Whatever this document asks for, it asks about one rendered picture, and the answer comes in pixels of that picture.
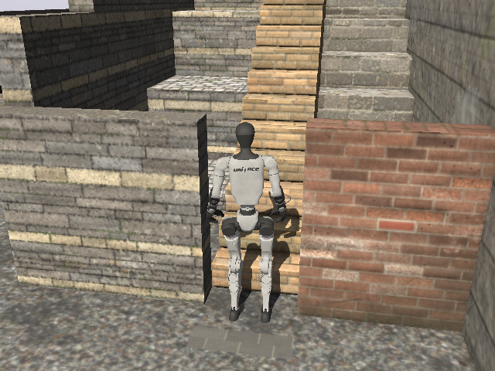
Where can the right robot upper arm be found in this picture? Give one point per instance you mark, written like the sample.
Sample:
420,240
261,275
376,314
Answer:
273,174

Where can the robot left forearm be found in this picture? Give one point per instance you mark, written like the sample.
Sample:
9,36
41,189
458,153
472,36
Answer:
212,204

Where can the left robot upper arm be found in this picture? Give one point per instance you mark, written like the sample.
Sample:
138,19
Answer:
218,176

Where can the left robot hand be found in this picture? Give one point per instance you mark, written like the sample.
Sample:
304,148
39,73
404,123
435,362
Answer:
211,219

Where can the robot right forearm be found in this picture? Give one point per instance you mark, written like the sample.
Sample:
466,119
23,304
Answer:
280,202

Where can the robot torso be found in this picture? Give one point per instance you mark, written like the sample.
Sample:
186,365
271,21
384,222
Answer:
246,185

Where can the robot left foot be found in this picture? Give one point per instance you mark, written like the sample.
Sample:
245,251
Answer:
233,316

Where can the right robot hand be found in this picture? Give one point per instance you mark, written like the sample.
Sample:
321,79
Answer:
275,212

